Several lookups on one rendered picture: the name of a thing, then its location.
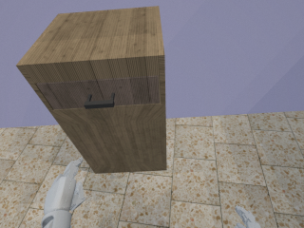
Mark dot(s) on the drawer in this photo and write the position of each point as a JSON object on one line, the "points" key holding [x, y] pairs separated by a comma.
{"points": [[139, 90]]}

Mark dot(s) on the left robot hand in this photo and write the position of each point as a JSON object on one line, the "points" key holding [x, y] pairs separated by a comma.
{"points": [[65, 194]]}

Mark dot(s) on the right robot hand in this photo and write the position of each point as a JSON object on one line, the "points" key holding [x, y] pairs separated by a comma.
{"points": [[247, 218]]}

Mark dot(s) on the cabinet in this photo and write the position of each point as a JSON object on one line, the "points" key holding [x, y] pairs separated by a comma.
{"points": [[105, 44]]}

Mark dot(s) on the handle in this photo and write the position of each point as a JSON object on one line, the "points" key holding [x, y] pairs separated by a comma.
{"points": [[99, 104]]}

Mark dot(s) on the left robot forearm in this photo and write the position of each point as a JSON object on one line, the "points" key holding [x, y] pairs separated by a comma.
{"points": [[57, 219]]}

